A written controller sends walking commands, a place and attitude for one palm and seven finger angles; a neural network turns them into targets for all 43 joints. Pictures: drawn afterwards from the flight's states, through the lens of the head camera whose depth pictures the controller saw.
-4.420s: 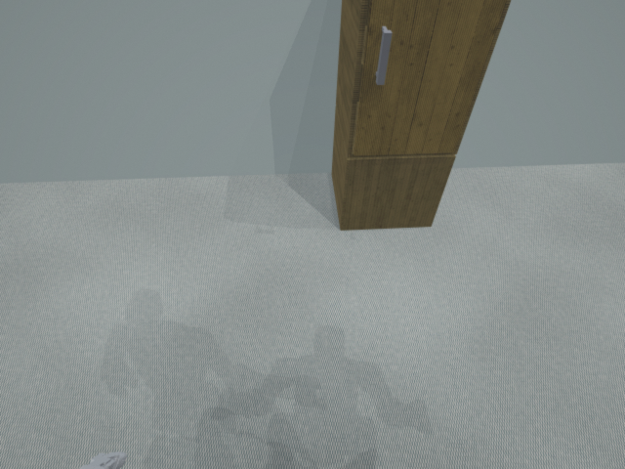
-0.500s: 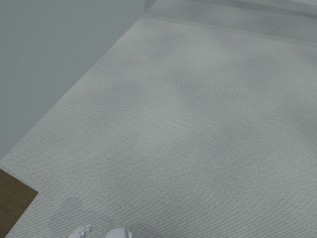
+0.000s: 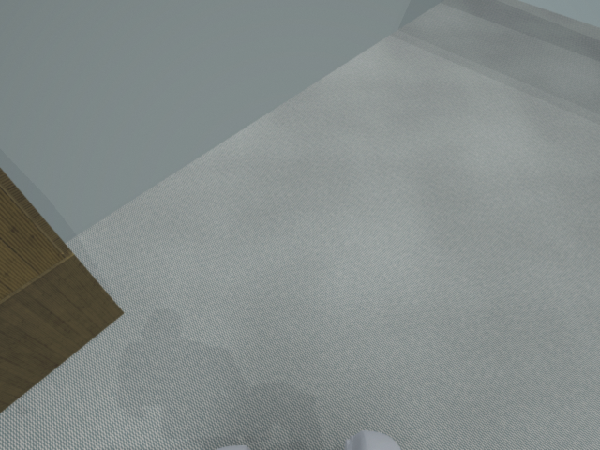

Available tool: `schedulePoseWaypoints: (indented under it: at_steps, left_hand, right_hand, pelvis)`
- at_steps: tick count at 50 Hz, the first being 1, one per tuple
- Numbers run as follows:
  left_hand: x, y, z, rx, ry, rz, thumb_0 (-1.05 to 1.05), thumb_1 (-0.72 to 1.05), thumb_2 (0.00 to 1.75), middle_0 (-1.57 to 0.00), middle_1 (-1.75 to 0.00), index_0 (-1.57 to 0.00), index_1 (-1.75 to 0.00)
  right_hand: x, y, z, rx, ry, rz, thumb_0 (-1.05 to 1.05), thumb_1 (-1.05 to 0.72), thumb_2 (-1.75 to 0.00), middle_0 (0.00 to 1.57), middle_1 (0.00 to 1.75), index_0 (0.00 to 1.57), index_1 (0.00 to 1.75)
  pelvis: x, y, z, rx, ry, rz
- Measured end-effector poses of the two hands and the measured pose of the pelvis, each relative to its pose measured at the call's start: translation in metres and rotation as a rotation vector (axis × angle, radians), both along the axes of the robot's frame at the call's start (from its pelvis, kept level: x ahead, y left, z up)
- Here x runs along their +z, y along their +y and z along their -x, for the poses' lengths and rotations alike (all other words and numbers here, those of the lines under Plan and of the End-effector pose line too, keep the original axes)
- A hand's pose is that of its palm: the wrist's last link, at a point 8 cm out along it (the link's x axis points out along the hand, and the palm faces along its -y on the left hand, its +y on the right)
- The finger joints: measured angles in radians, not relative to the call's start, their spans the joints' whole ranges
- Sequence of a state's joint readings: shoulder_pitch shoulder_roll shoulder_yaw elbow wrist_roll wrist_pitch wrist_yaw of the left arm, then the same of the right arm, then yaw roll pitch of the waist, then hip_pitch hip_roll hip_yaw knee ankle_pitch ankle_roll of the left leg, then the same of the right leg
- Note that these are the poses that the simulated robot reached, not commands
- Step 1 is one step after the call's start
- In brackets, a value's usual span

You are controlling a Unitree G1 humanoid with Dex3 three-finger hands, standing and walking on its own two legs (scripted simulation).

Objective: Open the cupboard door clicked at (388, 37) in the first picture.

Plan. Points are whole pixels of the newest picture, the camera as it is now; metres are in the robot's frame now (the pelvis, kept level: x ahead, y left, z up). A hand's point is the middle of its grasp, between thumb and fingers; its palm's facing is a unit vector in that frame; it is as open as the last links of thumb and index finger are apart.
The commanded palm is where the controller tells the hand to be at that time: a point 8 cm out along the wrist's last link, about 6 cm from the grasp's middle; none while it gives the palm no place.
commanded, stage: turn to face it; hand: left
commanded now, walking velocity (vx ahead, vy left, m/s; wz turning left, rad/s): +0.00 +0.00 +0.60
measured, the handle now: out of the picture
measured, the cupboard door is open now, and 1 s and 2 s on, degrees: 0 0 0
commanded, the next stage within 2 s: take the last steps up to it in 1.34 s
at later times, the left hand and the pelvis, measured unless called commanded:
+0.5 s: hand out of the picture +0.00 +0.14 -0.15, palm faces +0.33 -0.91 -0.25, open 7.4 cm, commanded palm none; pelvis +0.00 -0.06 +0.00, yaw +20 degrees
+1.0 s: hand out of the picture -0.04 +0.21 -0.15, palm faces +0.59 -0.76 -0.26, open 7.4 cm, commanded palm none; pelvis -0.01 -0.04 +0.01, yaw +36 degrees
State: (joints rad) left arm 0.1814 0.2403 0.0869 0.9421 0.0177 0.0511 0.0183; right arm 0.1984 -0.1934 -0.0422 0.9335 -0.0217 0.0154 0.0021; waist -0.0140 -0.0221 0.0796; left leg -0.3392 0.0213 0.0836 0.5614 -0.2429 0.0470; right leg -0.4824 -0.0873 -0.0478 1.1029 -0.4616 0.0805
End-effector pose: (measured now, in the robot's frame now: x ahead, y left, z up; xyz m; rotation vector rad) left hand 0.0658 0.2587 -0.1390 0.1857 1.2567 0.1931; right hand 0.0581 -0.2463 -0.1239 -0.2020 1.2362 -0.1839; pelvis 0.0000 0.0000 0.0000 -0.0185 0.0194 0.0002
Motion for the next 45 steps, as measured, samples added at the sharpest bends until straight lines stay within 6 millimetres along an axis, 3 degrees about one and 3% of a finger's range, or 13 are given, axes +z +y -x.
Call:
schedulePoseWaypoints:
  at_steps: [5, 11, 15, 20, 27, 32, 35, 39, 45]
  left_hand:
    - [0.015, -0.004, -0.004, 0.046, -0.048, -0.031, 0.01, 0.92, 0.90, -0.20, -0.30, -0.20, -0.29]
    - [0.023, -0.031, -0.005, 0.087, -0.139, -0.068, 0.01, 0.91, 0.90, -0.20, -0.30, -0.20, -0.29]
    - [0.029, -0.053, 0.016, 0.133, -0.152, -0.076, 0.01, 0.91, 0.90, -0.20, -0.30, -0.20, -0.29]
    - [0.030, -0.071, 0.048, 0.205, -0.107, -0.051, 0.01, 0.91, 0.90, -0.20, -0.30, -0.20, -0.29]
    - [0.012, -0.074, 0.104, 0.332, -0.034, -0.002, 0.01, 0.91, 0.90, -0.20, -0.30, -0.20, -0.30]
    - [-0.014, -0.054, 0.156, 0.448, 0.035, 0.027, 0.01, 0.91, 0.90, -0.20, -0.30, -0.20, -0.30]
    - [-0.016, -0.042, 0.176, 0.495, 0.081, 0.022, 0.01, 0.91, 0.90, -0.20, -0.30, -0.20, -0.29]
    - [-0.004, -0.028, 0.179, 0.532, 0.052, 0.007, 0.01, 0.91, 0.90, -0.20, -0.30, -0.20, -0.29]
    - [0.013, -0.016, 0.165, 0.566, -0.043, -0.033, 0.01, 0.91, 0.90, -0.20, -0.30, -0.20, -0.29]
  right_hand:
    - [0.000, -0.013, -0.015, 0.050, 0.009, -0.015, 0.00, -0.91, -0.90, 0.20, 0.30, 0.20, 0.30]
    - [-0.015, -0.046, -0.041, 0.107, -0.010, -0.038, 0.00, -0.91, -0.90, 0.21, 0.30, 0.20, 0.30]
    - [-0.017, -0.063, -0.064, 0.161, -0.022, -0.033, 0.00, -0.91, -0.90, 0.20, 0.30, 0.20, 0.30]
    - [-0.005, -0.065, -0.089, 0.239, -0.037, -0.028, 0.00, -0.91, -0.90, 0.20, 0.30, 0.20, 0.30]
    - [0.003, -0.033, -0.122, 0.386, -0.023, -0.004, 0.00, -0.91, -0.90, 0.20, 0.30, 0.19, 0.30]
    - [0.004, 0.014, -0.146, 0.507, -0.086, 0.016, 0.00, -0.91, -0.90, 0.20, 0.30, 0.20, 0.30]
    - [0.012, 0.035, -0.148, 0.547, -0.116, 0.015, 0.00, -0.91, -0.90, 0.20, 0.30, 0.20, 0.30]
    - [0.019, 0.048, -0.140, 0.577, -0.100, 0.016, 0.00, -0.91, -0.90, 0.20, 0.30, 0.20, 0.30]
    - [0.016, 0.054, -0.129, 0.606, -0.050, -0.001, 0.00, -0.91, -0.90, 0.21, 0.30, 0.20, 0.30]
  pelvis:
    - [0.004, -0.015, -0.002, 0.060, 0.003, 0.002]
    - [-0.005, -0.047, -0.003, 0.144, 0.001, -0.018]
    - [-0.004, -0.060, -0.003, 0.205, -0.016, -0.033]
    - [0.004, -0.066, -0.004, 0.277, -0.023, -0.049]
    - [0.002, -0.058, 0.002, 0.377, -0.014, -0.042]
    - [-0.012, -0.038, 0.009, 0.449, -0.003, -0.021]
    - [-0.009, -0.033, 0.014, 0.471, -0.007, -0.013]
    - [0.001, -0.028, 0.017, 0.514, -0.010, 0.003]
    - [0.008, -0.027, 0.018, 0.582, -0.008, 0.006]
